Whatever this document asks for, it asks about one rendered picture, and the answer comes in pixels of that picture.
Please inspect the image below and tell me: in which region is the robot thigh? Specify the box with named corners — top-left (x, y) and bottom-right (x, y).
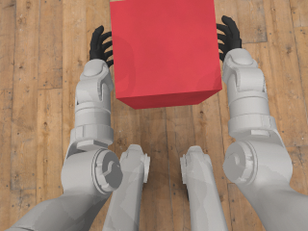
top-left (102, 149), bottom-right (150, 231)
top-left (180, 151), bottom-right (229, 231)

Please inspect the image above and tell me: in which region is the right robot forearm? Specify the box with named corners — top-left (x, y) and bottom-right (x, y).
top-left (221, 48), bottom-right (293, 167)

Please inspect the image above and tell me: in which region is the robot right hand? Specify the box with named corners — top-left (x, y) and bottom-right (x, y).
top-left (216, 15), bottom-right (242, 63)

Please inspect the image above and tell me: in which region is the carton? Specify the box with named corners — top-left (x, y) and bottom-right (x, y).
top-left (110, 0), bottom-right (222, 110)

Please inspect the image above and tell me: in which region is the left robot forearm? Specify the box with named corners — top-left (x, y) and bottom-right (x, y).
top-left (61, 59), bottom-right (115, 182)

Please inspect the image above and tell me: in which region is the robot right upper arm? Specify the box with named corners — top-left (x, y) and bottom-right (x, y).
top-left (222, 140), bottom-right (308, 231)

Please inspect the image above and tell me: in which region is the left robot thigh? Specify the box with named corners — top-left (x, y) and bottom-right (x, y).
top-left (102, 149), bottom-right (150, 231)

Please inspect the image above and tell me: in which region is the robot left upper arm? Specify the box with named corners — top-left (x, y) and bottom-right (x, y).
top-left (4, 148), bottom-right (123, 231)

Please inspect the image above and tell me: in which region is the right robot thigh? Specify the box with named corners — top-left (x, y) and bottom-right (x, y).
top-left (180, 151), bottom-right (229, 231)

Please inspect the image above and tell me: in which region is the robot left hand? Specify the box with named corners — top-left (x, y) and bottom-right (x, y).
top-left (90, 25), bottom-right (114, 68)

